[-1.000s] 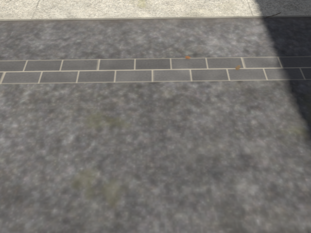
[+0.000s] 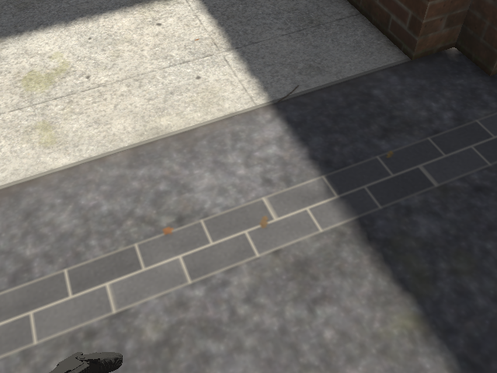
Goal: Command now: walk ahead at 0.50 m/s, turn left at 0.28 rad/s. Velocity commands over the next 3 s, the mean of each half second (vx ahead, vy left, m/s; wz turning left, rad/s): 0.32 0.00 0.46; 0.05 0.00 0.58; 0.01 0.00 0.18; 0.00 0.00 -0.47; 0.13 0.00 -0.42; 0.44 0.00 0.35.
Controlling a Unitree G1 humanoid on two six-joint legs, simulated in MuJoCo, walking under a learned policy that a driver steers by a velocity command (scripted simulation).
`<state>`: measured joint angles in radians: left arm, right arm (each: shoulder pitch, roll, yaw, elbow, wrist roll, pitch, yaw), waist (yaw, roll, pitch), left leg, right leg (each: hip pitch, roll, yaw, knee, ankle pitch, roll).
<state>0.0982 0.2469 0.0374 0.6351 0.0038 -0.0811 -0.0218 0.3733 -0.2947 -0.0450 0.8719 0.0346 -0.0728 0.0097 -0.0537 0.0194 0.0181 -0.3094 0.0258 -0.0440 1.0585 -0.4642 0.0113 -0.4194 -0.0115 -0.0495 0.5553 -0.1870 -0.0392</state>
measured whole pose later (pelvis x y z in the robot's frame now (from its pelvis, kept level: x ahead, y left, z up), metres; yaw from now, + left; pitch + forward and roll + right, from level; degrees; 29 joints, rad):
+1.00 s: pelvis +0.29 +0.02 +0.01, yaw +34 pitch +2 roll +1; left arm 0.18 0.27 0.07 0.72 0.02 -0.01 0.03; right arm 0.18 -0.34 -0.10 0.61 0.01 0.05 -0.02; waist 0.01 0.05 0.02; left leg -0.57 -0.12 -0.12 1.07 -0.43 -0.04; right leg -0.30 -0.01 0.02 0.50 -0.23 0.00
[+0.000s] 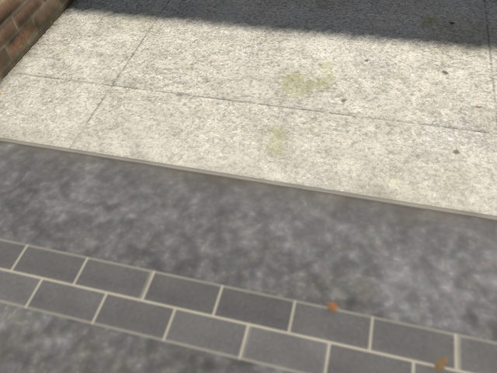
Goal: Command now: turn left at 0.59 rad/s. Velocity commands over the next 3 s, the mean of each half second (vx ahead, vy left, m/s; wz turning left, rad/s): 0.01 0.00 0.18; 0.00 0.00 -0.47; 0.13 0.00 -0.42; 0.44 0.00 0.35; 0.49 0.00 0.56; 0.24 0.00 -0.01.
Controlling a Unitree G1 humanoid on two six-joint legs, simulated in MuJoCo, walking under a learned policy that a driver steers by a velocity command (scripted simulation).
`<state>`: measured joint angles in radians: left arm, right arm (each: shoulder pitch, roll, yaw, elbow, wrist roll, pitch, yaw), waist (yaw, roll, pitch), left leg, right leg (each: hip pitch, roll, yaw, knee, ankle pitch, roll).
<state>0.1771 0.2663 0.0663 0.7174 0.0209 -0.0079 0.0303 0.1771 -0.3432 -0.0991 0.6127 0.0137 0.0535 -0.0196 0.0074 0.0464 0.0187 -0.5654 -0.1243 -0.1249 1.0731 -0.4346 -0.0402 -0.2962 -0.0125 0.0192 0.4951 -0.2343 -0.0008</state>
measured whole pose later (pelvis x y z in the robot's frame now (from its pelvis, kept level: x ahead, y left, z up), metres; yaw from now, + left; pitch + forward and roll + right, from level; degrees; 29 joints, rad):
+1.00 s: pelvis -0.02 -0.02 +0.01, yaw -13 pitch +2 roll +3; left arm 0.21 0.30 0.05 0.64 -0.01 0.02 0.03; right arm 0.09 -0.32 -0.10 0.74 0.00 0.03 -0.05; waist 0.01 0.03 0.05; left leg -0.52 -0.01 -0.08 1.00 -0.33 -0.09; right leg -0.25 0.05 0.09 0.43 -0.20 -0.08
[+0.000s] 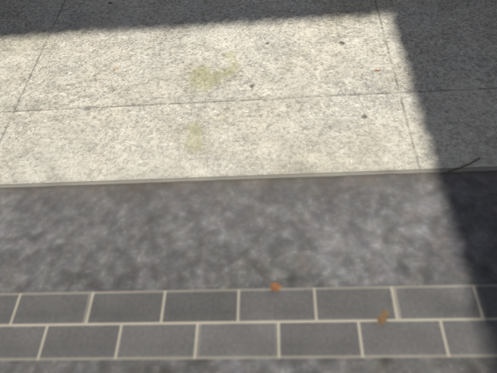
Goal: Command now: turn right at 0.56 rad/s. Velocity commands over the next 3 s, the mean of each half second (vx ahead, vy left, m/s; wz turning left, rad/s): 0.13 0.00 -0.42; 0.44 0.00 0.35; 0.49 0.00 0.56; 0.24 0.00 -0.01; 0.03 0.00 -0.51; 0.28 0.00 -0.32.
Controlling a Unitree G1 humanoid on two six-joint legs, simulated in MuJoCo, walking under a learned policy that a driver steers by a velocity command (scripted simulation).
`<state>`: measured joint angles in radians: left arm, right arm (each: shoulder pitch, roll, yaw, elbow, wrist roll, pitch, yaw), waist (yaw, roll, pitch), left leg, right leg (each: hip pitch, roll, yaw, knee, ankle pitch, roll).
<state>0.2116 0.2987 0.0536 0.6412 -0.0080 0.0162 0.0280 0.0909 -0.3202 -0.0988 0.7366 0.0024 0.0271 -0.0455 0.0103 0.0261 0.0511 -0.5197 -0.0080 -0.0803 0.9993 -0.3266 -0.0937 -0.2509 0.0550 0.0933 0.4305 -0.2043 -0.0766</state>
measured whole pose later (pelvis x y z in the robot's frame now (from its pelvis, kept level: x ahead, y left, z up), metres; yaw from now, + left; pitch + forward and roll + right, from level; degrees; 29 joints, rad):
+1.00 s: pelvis +0.25 -0.04 -0.01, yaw +2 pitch +1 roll -2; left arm 0.39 0.27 0.07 0.79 0.00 -0.09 0.01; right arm 0.13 -0.30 -0.05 0.67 0.02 -0.04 0.04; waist 0.09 0.05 0.03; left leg -0.70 0.08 -0.03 0.79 -0.02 0.00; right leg 0.07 0.02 -0.17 0.22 -0.31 -0.01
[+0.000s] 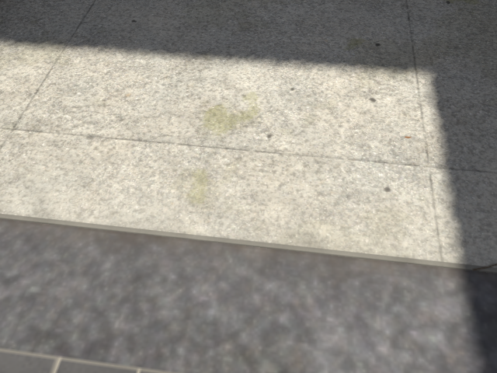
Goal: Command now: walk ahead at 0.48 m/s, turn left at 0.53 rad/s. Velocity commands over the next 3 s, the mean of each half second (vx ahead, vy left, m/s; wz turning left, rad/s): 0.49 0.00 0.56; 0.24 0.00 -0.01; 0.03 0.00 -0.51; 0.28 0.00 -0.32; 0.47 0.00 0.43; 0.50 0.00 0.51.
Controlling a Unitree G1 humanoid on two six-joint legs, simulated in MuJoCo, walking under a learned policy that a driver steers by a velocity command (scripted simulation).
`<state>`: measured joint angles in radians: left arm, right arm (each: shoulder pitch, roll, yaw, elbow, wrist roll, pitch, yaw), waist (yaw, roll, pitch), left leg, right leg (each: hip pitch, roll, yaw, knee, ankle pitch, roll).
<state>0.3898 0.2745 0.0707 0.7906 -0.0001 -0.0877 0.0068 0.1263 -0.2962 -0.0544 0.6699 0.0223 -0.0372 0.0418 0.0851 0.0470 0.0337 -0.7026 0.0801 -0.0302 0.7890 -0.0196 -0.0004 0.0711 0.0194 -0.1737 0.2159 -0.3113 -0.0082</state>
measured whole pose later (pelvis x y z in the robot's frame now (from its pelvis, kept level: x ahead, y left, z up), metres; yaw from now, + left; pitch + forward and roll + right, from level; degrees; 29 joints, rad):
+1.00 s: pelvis +0.47 +0.08 +0.00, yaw +14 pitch +1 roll +0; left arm 0.23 0.31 0.06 0.73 -0.02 0.01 0.00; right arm 0.10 -0.28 -0.04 0.66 0.00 0.01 -0.03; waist 0.06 0.00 0.06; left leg -0.39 -0.03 -0.10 0.62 -0.29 -0.06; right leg -0.31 0.08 0.13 0.46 -0.17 -0.02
